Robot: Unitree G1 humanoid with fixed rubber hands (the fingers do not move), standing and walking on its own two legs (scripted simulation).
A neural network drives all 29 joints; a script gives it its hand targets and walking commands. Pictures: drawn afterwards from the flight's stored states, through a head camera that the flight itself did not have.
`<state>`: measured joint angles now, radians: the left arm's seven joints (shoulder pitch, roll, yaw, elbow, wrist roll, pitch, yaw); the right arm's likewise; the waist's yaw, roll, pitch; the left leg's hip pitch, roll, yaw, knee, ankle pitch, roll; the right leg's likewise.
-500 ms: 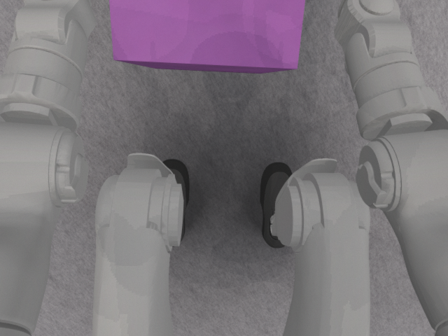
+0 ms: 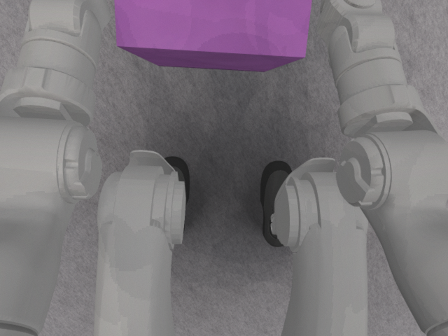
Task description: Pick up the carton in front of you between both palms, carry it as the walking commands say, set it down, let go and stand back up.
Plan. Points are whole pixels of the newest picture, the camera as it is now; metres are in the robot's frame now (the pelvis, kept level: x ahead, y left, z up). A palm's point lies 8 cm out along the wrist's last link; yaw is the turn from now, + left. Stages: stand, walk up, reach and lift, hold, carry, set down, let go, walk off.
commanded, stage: reach and lift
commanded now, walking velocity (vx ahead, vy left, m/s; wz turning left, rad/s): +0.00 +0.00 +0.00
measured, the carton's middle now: out of the picture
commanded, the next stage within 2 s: none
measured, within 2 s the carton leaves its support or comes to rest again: leaves its support in 0.08 s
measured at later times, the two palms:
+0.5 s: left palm out of the picture +0.49 +0.19 +0.02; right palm out of the picture +0.51 -0.11 +0.02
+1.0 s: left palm out of the picture +0.46 +0.18 +0.16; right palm out of the picture +0.48 -0.12 +0.16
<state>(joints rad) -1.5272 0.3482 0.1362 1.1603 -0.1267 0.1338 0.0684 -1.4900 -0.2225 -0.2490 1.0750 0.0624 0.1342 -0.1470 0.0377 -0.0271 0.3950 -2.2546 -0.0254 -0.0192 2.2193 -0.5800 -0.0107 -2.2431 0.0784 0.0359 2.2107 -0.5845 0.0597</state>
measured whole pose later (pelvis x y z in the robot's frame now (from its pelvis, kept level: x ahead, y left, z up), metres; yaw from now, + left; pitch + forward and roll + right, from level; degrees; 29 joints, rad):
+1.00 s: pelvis +0.03 -0.01 +0.21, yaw +2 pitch +37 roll -1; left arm -0.83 -0.01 0.40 0.66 0.19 0.38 0.03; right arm -0.82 0.07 -0.43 0.65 -0.17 0.34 -0.10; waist 0.02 -0.03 -0.22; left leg -1.69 -0.10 -0.09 1.53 -0.49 -0.05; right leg -1.67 0.12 0.10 1.53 -0.51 0.05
